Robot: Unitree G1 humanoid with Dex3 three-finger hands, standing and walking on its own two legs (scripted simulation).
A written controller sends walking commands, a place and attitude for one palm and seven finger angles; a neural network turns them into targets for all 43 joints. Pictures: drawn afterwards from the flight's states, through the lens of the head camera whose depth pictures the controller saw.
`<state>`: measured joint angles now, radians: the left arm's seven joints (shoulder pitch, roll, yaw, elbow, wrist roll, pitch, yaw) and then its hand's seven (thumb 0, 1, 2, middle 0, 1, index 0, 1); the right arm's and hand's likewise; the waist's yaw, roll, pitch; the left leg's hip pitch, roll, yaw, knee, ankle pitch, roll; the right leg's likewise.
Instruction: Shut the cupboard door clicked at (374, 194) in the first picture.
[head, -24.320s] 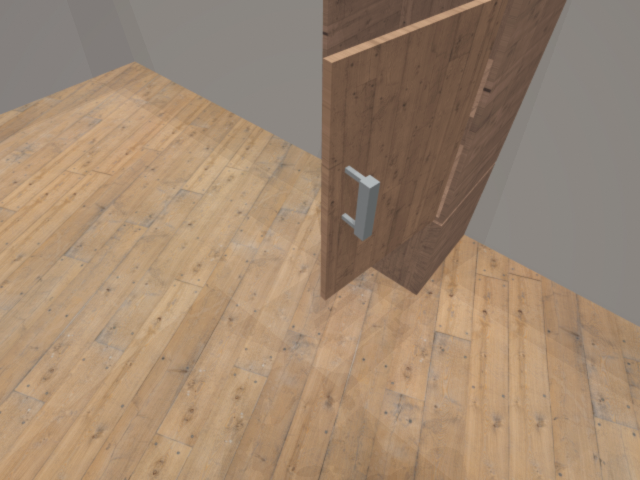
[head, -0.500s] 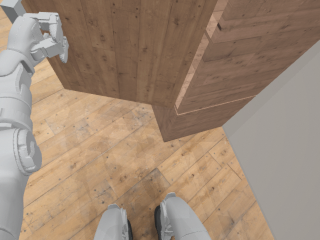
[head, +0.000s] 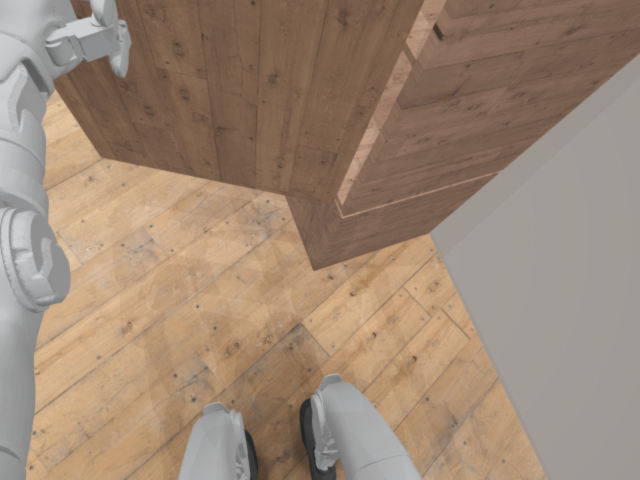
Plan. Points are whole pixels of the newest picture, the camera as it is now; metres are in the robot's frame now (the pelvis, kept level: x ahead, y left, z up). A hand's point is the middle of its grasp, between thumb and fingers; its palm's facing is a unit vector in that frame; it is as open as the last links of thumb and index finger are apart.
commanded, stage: push the door shut along its arc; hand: left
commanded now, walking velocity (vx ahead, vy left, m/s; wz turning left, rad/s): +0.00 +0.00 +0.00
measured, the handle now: (11, 10) +0.63 +0.22 +0.09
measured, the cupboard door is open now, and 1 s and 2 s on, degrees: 61 50 50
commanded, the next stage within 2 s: pull the fist back off the door in 0.22 s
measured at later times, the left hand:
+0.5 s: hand (142, 6) +0.63 +0.10 +0.10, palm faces +0.06 -1.00 +0.02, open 3.2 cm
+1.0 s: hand (160, 65) +0.55 +0.08 +0.09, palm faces +0.03 -1.00 -0.02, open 3.1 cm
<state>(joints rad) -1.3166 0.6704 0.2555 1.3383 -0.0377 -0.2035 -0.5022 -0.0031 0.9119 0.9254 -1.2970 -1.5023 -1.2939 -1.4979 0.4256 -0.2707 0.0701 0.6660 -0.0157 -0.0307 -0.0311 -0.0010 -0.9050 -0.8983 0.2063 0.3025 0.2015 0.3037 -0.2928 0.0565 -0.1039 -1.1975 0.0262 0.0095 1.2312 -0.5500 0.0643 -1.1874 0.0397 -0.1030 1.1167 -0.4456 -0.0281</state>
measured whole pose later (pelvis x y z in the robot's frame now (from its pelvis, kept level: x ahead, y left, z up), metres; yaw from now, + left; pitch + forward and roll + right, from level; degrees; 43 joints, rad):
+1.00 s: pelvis +0.01 -0.03 +0.03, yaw +1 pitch +25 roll -2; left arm -1.03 0.37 0.32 1.22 -0.02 -0.42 0.00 0.02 0.90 0.90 -1.30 -1.50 -1.29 -1.50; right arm 0.46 -0.28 0.01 0.63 -0.05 0.02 0.07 0.00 -0.91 -0.90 0.20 0.30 0.20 0.30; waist -0.23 0.05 -0.12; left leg -1.02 0.02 0.02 1.08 -0.50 0.03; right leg -1.04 0.04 -0.08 1.02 -0.43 -0.06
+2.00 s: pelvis +0.02 -0.02 +0.10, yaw +2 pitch +2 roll +0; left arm -0.08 0.26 0.07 0.22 -0.10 -0.13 0.01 0.02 0.90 0.90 -1.13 -1.32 -1.13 -1.31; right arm 0.18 -0.24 0.02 0.56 0.06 0.03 -0.09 0.01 -0.91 -0.90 0.20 0.30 0.20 0.30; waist 0.00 0.04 -0.05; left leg -0.29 -0.03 0.04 0.59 -0.33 0.04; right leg -0.34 0.02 -0.05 0.59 -0.29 -0.03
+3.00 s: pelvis +0.03 -0.01 +0.11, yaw +3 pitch -4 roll +0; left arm 0.46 0.34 0.34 -0.36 -0.07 -0.08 0.10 0.02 0.89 0.90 -0.21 -0.31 -0.21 -0.30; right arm 0.20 -0.23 0.02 0.64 0.01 -0.10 -0.08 0.01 -0.91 -0.90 0.20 0.30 0.20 0.30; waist 0.05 0.08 0.00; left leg -0.07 -0.03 0.03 0.41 -0.27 0.04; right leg -0.11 0.02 -0.05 0.40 -0.22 -0.03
